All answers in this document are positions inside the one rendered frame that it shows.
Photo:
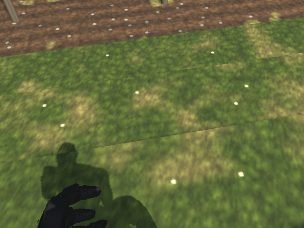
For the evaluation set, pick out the left robot hand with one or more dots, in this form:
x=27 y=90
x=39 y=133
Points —
x=58 y=214

